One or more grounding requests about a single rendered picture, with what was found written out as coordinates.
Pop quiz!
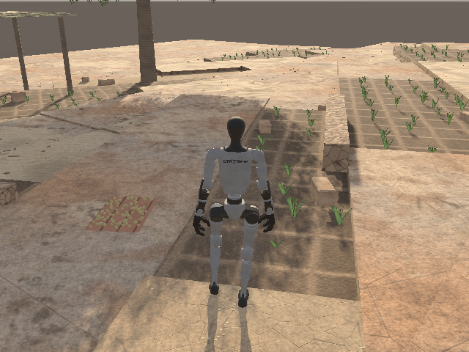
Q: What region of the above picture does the robot right upper arm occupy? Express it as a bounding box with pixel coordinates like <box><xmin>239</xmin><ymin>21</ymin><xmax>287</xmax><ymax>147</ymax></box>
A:
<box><xmin>251</xmin><ymin>149</ymin><xmax>268</xmax><ymax>190</ymax></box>

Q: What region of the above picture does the right robot foot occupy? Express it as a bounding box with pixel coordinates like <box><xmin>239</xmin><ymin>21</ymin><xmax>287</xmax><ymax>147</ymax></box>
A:
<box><xmin>238</xmin><ymin>289</ymin><xmax>249</xmax><ymax>308</ymax></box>

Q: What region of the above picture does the right robot hand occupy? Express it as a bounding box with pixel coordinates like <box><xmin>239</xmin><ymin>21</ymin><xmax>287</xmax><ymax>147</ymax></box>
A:
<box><xmin>258</xmin><ymin>212</ymin><xmax>275</xmax><ymax>232</ymax></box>

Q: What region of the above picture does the robot left upper arm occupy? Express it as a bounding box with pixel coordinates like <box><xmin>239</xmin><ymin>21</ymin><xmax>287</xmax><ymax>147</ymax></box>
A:
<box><xmin>202</xmin><ymin>148</ymin><xmax>220</xmax><ymax>190</ymax></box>

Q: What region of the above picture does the left robot hand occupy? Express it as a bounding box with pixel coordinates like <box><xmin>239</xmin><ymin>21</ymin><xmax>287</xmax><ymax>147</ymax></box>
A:
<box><xmin>193</xmin><ymin>215</ymin><xmax>210</xmax><ymax>236</ymax></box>

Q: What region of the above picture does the left robot forearm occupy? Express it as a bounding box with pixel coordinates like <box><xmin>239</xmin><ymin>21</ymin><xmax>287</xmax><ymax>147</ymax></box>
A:
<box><xmin>195</xmin><ymin>178</ymin><xmax>210</xmax><ymax>217</ymax></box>

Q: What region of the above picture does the right robot thigh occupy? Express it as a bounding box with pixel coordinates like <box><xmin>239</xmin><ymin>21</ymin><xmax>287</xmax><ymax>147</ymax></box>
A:
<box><xmin>240</xmin><ymin>205</ymin><xmax>259</xmax><ymax>261</ymax></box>

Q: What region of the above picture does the right robot forearm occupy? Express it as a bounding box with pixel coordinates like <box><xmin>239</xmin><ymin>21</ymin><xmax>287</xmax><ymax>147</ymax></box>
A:
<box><xmin>260</xmin><ymin>179</ymin><xmax>274</xmax><ymax>215</ymax></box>

